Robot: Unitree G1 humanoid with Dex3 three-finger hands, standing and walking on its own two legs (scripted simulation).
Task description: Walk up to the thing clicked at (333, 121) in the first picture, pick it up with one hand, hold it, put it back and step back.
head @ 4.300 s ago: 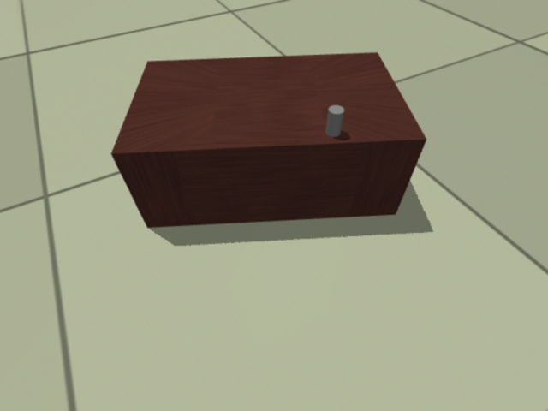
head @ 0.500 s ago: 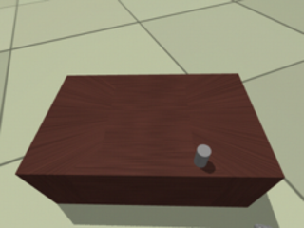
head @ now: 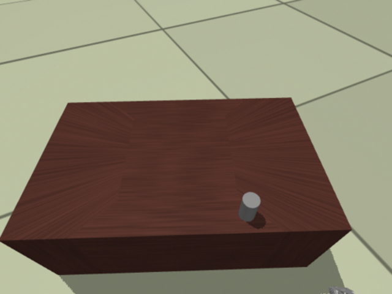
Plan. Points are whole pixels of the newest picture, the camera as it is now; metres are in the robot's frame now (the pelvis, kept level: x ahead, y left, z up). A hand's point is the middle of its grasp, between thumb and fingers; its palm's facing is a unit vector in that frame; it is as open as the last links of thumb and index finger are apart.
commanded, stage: walk up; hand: right
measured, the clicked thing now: (248, 207) +0.43 -0.17 -0.27
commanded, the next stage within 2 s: stand in 0.76 s
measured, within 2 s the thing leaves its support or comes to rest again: neither
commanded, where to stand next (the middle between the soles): +0.05 +0.00 m, yaw +0 degrees
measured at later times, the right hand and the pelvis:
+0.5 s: hand out of the picture +0.09 -0.25 -0.15, palm faces +0.04 +0.94 -0.33, open 7.3 cm; pelvis +0.01 +0.00 +0.00, yaw -1 degrees
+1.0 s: hand out of the picture +0.10 -0.25 -0.14, palm faces +0.02 +0.94 -0.33, open 7.3 cm; pelvis +0.01 +0.00 +0.01, yaw -1 degrees
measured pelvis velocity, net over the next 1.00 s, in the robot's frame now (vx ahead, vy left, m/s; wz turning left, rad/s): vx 0.01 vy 0.00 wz -0.01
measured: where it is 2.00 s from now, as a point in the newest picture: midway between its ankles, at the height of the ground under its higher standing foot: outside the picture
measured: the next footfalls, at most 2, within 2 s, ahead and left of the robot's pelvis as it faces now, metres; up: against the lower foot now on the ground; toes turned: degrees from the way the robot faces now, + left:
none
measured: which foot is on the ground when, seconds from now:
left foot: down 0.00-1.00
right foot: down 0.00-1.00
